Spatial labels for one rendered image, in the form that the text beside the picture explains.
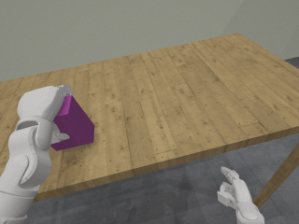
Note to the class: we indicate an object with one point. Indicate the robot left forearm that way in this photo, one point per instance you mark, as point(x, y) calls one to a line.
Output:
point(28, 166)

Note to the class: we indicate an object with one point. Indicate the robot right hand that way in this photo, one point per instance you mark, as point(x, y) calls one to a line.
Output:
point(238, 192)

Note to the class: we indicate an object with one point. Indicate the robot left hand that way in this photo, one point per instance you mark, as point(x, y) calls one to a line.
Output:
point(45, 103)

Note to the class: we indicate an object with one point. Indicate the table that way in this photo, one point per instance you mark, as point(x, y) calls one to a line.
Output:
point(161, 108)

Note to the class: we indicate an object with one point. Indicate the sponge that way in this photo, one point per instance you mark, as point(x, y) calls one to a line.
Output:
point(73, 121)

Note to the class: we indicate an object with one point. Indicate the robot right forearm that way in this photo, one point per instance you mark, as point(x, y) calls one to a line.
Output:
point(248, 213)

